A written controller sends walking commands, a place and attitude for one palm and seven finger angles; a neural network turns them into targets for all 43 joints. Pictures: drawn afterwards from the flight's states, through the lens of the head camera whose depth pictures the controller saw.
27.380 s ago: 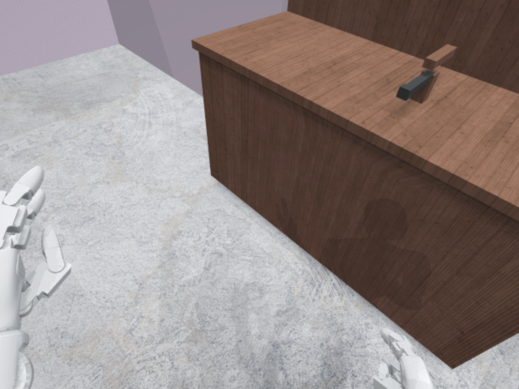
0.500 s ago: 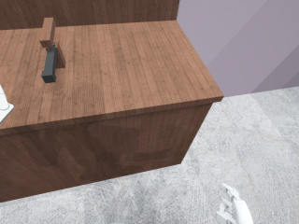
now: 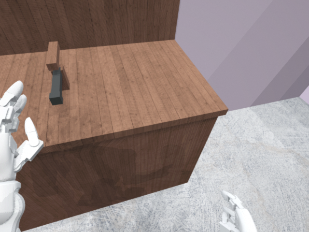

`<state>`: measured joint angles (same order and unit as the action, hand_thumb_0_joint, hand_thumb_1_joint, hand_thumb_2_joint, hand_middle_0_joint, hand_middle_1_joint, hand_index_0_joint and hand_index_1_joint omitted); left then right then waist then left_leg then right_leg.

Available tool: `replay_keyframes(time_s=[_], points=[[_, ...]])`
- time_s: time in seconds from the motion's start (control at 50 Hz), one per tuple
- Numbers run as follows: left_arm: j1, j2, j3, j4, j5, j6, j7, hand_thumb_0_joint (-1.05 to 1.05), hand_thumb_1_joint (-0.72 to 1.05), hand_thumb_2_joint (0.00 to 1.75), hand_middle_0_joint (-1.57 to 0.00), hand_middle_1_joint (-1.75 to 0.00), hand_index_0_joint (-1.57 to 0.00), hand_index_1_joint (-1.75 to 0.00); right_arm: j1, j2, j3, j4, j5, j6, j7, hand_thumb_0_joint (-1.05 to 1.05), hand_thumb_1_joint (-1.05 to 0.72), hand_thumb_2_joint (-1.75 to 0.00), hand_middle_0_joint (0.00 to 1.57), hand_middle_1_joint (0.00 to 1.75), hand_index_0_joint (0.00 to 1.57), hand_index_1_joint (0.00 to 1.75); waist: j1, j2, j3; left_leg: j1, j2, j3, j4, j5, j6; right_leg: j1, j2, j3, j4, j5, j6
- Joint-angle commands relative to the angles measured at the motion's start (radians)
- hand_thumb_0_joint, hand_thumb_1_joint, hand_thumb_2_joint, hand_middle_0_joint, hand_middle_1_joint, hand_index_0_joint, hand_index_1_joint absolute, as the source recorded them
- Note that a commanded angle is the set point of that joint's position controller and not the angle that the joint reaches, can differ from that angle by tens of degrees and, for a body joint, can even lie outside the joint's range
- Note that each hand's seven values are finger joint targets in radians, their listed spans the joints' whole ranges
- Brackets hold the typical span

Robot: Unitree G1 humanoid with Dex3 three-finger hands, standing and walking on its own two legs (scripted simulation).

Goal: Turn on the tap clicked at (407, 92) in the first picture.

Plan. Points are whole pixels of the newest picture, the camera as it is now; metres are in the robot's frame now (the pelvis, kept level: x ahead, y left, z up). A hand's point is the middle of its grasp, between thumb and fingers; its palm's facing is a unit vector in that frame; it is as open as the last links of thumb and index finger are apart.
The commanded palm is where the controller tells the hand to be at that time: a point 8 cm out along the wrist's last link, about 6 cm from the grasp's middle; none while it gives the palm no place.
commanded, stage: come to a stop and stand still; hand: left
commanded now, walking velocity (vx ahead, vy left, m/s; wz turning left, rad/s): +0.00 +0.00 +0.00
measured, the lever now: (56, 98) +0.42 +0.34 +0.09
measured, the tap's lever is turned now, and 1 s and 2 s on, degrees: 0 0 0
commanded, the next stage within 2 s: look again from close up in 0.84 s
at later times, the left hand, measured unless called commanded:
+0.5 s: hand (50, 151) +0.21 +0.24 +0.16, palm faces +0.45 -0.83 -0.33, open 7.4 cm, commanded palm +0.15 +0.25 +0.18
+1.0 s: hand (43, 150) +0.21 +0.25 +0.16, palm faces +0.41 -0.84 -0.35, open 7.4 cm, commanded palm +0.15 +0.28 +0.18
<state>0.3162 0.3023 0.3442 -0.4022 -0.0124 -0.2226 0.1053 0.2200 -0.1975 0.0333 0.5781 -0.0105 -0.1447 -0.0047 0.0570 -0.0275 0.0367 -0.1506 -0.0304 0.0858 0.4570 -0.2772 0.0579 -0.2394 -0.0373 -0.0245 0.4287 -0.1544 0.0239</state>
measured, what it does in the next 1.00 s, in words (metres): stands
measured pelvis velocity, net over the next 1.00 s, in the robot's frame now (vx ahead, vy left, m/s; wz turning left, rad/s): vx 0.00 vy -0.01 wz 0.01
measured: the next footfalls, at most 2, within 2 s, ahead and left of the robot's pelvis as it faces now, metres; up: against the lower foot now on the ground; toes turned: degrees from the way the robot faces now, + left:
none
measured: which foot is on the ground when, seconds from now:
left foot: down 0.00-1.00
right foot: down 0.00-1.00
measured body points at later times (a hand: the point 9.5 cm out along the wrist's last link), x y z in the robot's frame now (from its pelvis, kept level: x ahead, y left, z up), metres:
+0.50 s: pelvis -0.01 -0.03 +0.00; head +0.01 -0.01 +0.45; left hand +0.18 +0.28 +0.18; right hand +0.16 -0.26 -0.07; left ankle -0.01 +0.07 -0.74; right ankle +0.05 -0.14 -0.74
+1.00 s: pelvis +0.00 -0.01 +0.00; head +0.02 +0.01 +0.45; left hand +0.19 +0.29 +0.18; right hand +0.19 -0.21 -0.07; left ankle -0.01 +0.07 -0.74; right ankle +0.05 -0.14 -0.74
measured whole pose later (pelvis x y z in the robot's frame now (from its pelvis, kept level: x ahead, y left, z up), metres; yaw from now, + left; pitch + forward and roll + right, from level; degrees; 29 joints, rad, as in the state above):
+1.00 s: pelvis +0.00 -0.01 +0.00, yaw +1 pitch -1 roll -1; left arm 0.38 0.34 0.33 -0.44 -0.03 -0.18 0.10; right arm 0.21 -0.19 0.04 0.56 -0.01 -0.11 -0.03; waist 0.05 -0.03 0.05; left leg -0.16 -0.02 0.07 0.43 -0.25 0.05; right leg -0.22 -0.03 -0.04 0.36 -0.12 0.02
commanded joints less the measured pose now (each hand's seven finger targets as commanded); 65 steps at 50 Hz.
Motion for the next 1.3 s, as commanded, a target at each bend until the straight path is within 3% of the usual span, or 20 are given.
replay_keyframes(time_s=[0.0, 0.02, 0.04, 0.08, 0.1, 0.12, 0.18, 0.2, 0.24, 0.28, 0.3, 0.32, 0.36, 0.46, 0.56, 0.6, 0.8, 0.9, 1.06, 1.28], points=[[-0.798, 0.621, 0.426, -0.085, 0.074, -0.118, 0.001, 0.0, 0.9, 0.9, -0.2, -0.3, -0.2, -0.3, -0.06, -0.059, -0.05, -0.078, 0.021, -0.062, -0.008, 0.0, -0.9, -0.9, 0.2, 0.3, 0.2, 0.3, -0.022, 0.176, -0.097, -0.086, 0.159, -0.145, -0.008, 0.407, -0.071, 0.012, -0.076, -0.001, 0.081, 0.051, -0.107], [-0.461, 0.389, 0.274, 0.042, 0.029, -0.101, -0.017, 0.0, 0.9, 0.9, -0.2, -0.3, -0.2, -0.3, -0.048, -0.079, -0.062, -0.085, 0.002, -0.055, 0.002, 0.0, -0.9, -0.9, 0.2, 0.3, 0.2, 0.3, -0.035, 0.146, -0.129, 0.007, 0.13, -0.108, -0.044, 0.511, -0.116, 0.017, -0.026, -0.009, 0.096, 0.155, -0.102], [-0.321, 0.282, 0.181, 0.047, 0.009, -0.085, -0.031, 0.0, 0.9, 0.9, -0.2, -0.3, -0.2, -0.3, -0.055, -0.122, -0.08, -0.155, 0.008, -0.062, 0.006, 0.0, -0.9, -0.9, 0.2, 0.3, 0.2, 0.3, -0.021, 0.224, -0.17, 0.015, 0.124, -0.085, -0.037, 0.512, -0.111, 0.05, -0.005, 0.025, 0.098, 0.16, -0.095], [-0.059, 0.175, 0.09, -0.064, -0.028, -0.068, -0.048, 0.0, 0.9, 0.9, -0.2, -0.3, -0.2, -0.3, -0.043, -0.122, -0.086, -0.18, 0.029, -0.049, 0.031, 0.0, -0.9, -0.9, 0.2, 0.3, 0.2, 0.3, -0.021, 0.275, -0.199, -0.007, 0.13, -0.096, -0.027, 0.432, -0.084, 0.098, -0.025, 0.046, 0.071, 0.161, -0.077], [0.014, 0.125, 0.053, -0.125, -0.036, -0.067, -0.055, 0.0, 0.9, 0.9, -0.2, -0.3, -0.2, -0.3, -0.042, -0.117, -0.088, -0.19, 0.032, -0.046, 0.048, 0.0, -0.9, -0.9, 0.2, 0.3, 0.2, 0.3, -0.022, 0.247, -0.228, 0.005, 0.125, -0.093, -0.023, 0.477, -0.086, 0.13, -0.021, 0.027, 0.068, 0.204, -0.075], [0.077, 0.132, 0.037, -0.185, -0.032, -0.059, -0.056, 0.0, 0.9, 0.9, -0.2, -0.3, -0.2, -0.3, -0.049, -0.121, -0.084, -0.206, 0.034, -0.04, 0.055, 0.0, -0.9, -0.9, 0.2, 0.3, 0.2, 0.3, -0.019, 0.175, -0.218, -0.021, 0.134, -0.084, -0.027, 0.43, -0.074, 0.149, -0.022, 0.029, 0.055, 0.214, -0.067], [0.119, 0.208, 0.107, -0.218, -0.029, -0.031, -0.029, 0.0, 0.9, 0.9, -0.2, -0.3, -0.2, -0.3, -0.071, -0.128, -0.077, -0.212, 0.032, -0.031, 0.033, 0.0, -0.9, -0.9, 0.2, 0.3, 0.2, 0.3, -0.022, -0.09, -0.187, -0.087, 0.111, -0.073, -0.05, 0.176, -0.06, 0.162, -0.024, 0.054, -0.015, 0.15, -0.051], [0.113, 0.277, 0.185, -0.209, -0.031, -0.025, -0.008, 0.0, 0.9, 0.9, -0.2, -0.3, -0.2, -0.3, -0.074, -0.133, -0.079, -0.207, 0.03, -0.024, 0.017, 0.0, -0.9, -0.9, 0.2, 0.3, 0.2, 0.3, -0.025, -0.108, -0.185, -0.079, 0.104, -0.073, -0.064, 0.136, -0.062, 0.15, -0.027, 0.063, -0.024, 0.118, -0.052], [0.067, 0.274, 0.208, -0.166, -0.037, -0.024, 0.0, 0.0, 0.9, 0.9, -0.2, -0.3, -0.2, -0.3, -0.095, -0.119, -0.064, -0.215, 0.024, -0.021, -0.014, 0.0, -0.9, -0.9, 0.2, 0.3, 0.2, 0.3, -0.027, -0.162, -0.147, -0.087, 0.093, -0.081, -0.08, 0.068, -0.055, 0.105, -0.031, 0.076, -0.058, 0.022, -0.046], [-0.011, 0.276, 0.208, -0.184, -0.038, -0.033, 0.003, 0.0, 0.9, 0.9, -0.2, -0.3, -0.2, -0.3, -0.103, -0.119, -0.057, -0.209, 0.019, -0.022, -0.035, 0.0, -0.9, -0.9, 0.2, 0.3, 0.2, 0.3, -0.033, -0.056, -0.111, -0.089, 0.085, -0.081, -0.092, 0.018, -0.045, 0.071, -0.036, 0.102, -0.083, -0.057, -0.049], [-0.1, 0.313, 0.219, -0.252, -0.033, -0.038, 0.01, 0.0, 0.9, 0.9, -0.2, -0.3, -0.2, -0.3, -0.113, -0.124, -0.056, -0.205, 0.019, -0.024, -0.044, 0.0, -0.9, -0.9, 0.2, 0.3, 0.2, 0.3, -0.036, 0.042, -0.099, -0.078, 0.087, -0.077, -0.101, 0.015, -0.042, 0.059, -0.032, 0.106, -0.076, -0.061, -0.05], [-0.109, 0.281, 0.186, -0.232, -0.029, -0.042, 0.01, 0.0, 0.9, 0.9, -0.2, -0.3, -0.2, -0.3, -0.111, -0.121, -0.054, -0.195, 0.015, -0.031, -0.048, 0.0, -0.9, -0.9, 0.2, 0.3, 0.2, 0.3, -0.034, 0.114, -0.099, -0.091, 0.091, -0.074, -0.105, -0.002, -0.037, 0.076, -0.033, 0.101, -0.071, -0.052, -0.049], [-0.129, 0.252, 0.14, -0.238, -0.023, -0.045, 0.009, 0.0, 0.9, 0.9, -0.2, -0.3, -0.2, -0.3, -0.097, -0.117, -0.05, -0.189, 0.013, -0.049, -0.046, 0.0, -0.9, -0.9, 0.2, 0.3, 0.2, 0.3, -0.027, 0.146, -0.107, -0.086, 0.075, -0.059, -0.087, -0.005, -0.034, 0.095, -0.035, 0.114, -0.089, -0.036, -0.052], [-0.092, 0.191, 0.058, -0.261, -0.01, -0.04, 0.012, 0.0, 0.9, 0.9, -0.2, -0.3, -0.2, -0.3, -0.079, -0.124, -0.054, -0.167, 0.006, -0.077, -0.034, 0.0, -0.9, -0.9, 0.2, 0.3, 0.2, 0.3, -0.027, 0.07, -0.134, -0.042, 0.053, -0.054, -0.072, 0.044, -0.043, 0.099, -0.029, 0.105, -0.127, -0.043, -0.05], [0.035, 0.208, 0.104, -0.17, -0.017, -0.029, 0.014, 0.0, 0.9, 0.9, -0.2, -0.3, -0.2, -0.3, -0.082, -0.128, -0.056, -0.166, 0.007, -0.05, -0.031, 0.0, -0.9, -0.9, 0.2, 0.3, 0.2, 0.3, -0.025, 0.032, -0.108, -0.105, 0.056, -0.072, -0.112, 0.066, -0.058, 0.122, -0.01, 0.067, -0.122, -0.02, -0.043], [0.061, 0.238, 0.142, -0.148, -0.023, -0.027, 0.012, 0.0, 0.9, 0.9, -0.2, -0.3, -0.2, -0.3, -0.091, -0.128, -0.055, -0.174, 0.009, -0.036, -0.035, 0.0, -0.9, -0.9, 0.2, 0.3, 0.2, 0.3, -0.025, 0.047, -0.086, -0.114, 0.058, -0.075, -0.134, 0.072, -0.062, 0.11, 0.0, 0.059, -0.122, -0.012, -0.04], [-0.047, 0.22, 0.087, -0.285, -0.025, -0.026, 0.002, 0.0, 0.9, 0.9, -0.2, -0.3, -0.2, -0.3, -0.088, -0.126, -0.052, -0.191, 0.004, -0.034, -0.037, 0.0, -0.9, -0.9, 0.2, 0.3, 0.2, 0.3, -0.029, 0.103, -0.155, -0.045, 0.053, -0.061, -0.127, 0.212, -0.067, 0.16, 0.021, 0.018, -0.069, 0.17, -0.028], [-0.026, 0.226, 0.098, -0.262, -0.02, -0.014, 0.012, 0.0, 0.9, 0.9, -0.2, -0.3, -0.2, -0.3, -0.091, -0.128, -0.055, -0.183, 0.001, -0.031, -0.035, 0.0, -0.9, -0.9, 0.2, 0.3, 0.2, 0.3, -0.025, 0.091, -0.16, -0.05, 0.051, -0.067, -0.118, 0.238, -0.076, 0.177, 0.02, 0.016, -0.06, 0.212, -0.03], [0.018, 0.207, 0.1, -0.231, -0.027, -0.01, 0.01, 0.0, 0.9, 0.9, -0.2, -0.3, -0.2, -0.3, -0.098, -0.123, -0.055, -0.189, 0.006, -0.005, -0.037, 0.0, -0.9, -0.9, 0.2, 0.3, 0.2, 0.3, -0.022, 0.071, -0.135, -0.104, 0.054, -0.085, -0.142, 0.214, -0.089, 0.197, 0.025, 0.0, -0.055, 0.174, -0.029], [-0.031, 0.21, 0.09, -0.272, -0.016, -0.02, 0.018, 0.0, 0.9, 0.9, -0.2, -0.3, -0.2, -0.3, -0.101, -0.132, -0.06, -0.191, 0.005, 0.0, -0.039, 0.0, -0.9, -0.9, 0.2, 0.3, 0.2, 0.3, -0.019, 0.134, -0.118, -0.135, 0.071, -0.107, -0.179, 0.169, -0.107, 0.207, 0.043, -0.016, -0.008, 0.125, -0.024]])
